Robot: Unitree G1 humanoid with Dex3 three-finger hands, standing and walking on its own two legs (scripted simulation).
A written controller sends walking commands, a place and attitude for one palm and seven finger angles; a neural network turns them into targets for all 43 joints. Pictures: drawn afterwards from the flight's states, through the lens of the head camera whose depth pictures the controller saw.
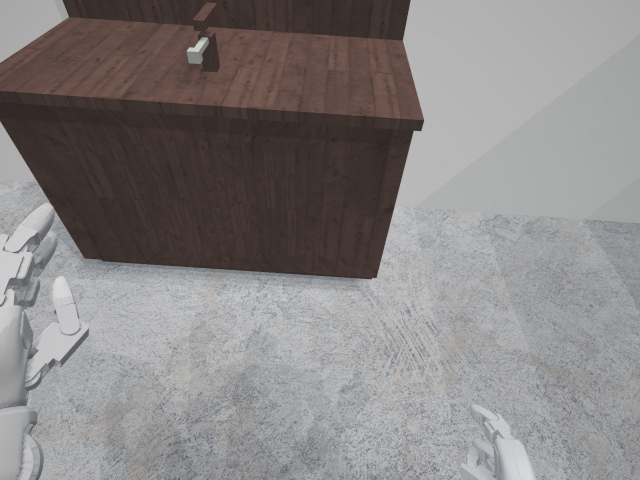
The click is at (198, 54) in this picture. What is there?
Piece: tap's lever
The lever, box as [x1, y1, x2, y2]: [187, 47, 202, 63]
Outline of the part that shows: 189,47 187,50 189,62 200,63 202,60 200,48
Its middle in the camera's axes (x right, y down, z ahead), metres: -0.31 -0.44 +0.93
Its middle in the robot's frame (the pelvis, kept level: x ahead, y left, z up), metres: +0.98 +0.37 +0.09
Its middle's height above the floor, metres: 0.86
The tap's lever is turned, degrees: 0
